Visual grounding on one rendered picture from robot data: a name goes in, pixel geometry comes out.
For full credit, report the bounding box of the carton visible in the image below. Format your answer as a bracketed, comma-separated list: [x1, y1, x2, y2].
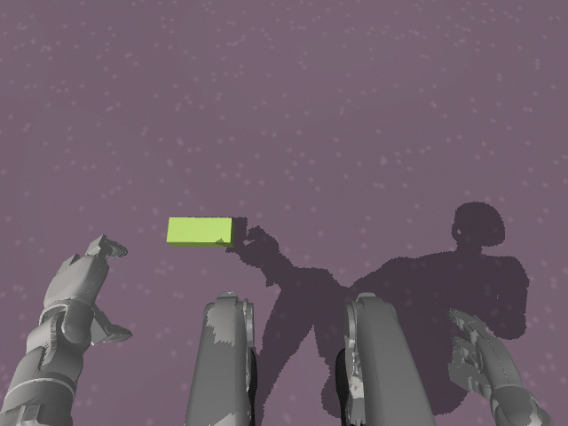
[167, 217, 234, 248]

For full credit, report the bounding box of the left robot hand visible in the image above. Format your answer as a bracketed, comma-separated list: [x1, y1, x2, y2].
[43, 234, 132, 346]

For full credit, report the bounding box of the right robot foot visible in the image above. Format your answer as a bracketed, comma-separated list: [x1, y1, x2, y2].
[335, 348, 366, 426]

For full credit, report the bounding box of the right robot hand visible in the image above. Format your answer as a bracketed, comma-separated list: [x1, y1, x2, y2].
[447, 308, 525, 400]

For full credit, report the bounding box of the left robot arm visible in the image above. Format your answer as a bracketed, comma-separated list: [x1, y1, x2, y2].
[0, 299, 94, 426]

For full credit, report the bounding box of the right robot arm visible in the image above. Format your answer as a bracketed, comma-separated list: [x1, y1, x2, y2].
[490, 386, 555, 426]

